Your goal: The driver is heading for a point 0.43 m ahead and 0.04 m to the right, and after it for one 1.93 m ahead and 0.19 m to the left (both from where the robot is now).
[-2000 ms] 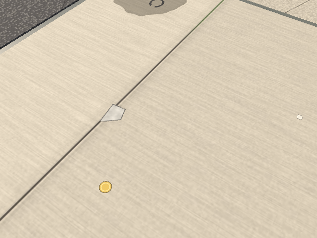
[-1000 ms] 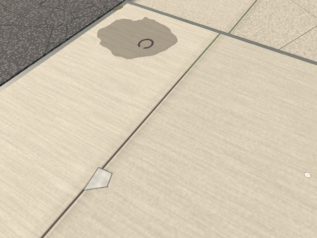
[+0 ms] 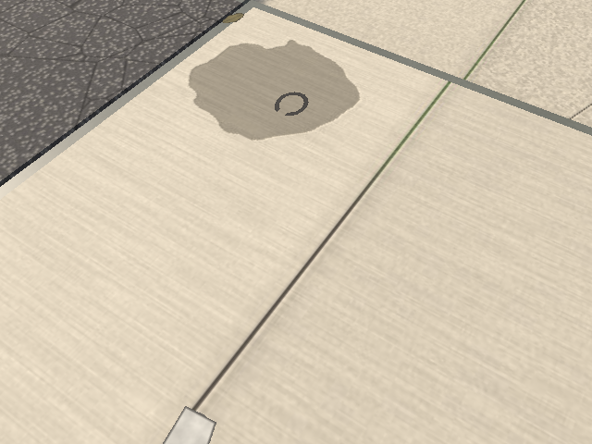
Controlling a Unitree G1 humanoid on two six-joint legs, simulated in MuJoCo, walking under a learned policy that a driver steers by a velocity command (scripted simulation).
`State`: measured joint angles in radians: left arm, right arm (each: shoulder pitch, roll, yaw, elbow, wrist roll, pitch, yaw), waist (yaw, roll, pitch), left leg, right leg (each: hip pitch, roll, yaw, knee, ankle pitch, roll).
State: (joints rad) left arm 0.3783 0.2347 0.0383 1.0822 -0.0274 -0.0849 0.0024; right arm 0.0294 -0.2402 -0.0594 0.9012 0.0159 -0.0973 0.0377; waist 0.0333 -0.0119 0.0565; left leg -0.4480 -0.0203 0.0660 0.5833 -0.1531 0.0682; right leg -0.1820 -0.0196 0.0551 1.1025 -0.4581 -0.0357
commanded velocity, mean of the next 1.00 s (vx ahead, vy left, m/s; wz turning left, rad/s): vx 0.29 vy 0.00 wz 0.00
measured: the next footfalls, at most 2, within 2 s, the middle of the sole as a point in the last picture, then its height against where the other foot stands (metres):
right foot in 0.46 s outside the picture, level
left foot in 0.84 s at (270, 439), level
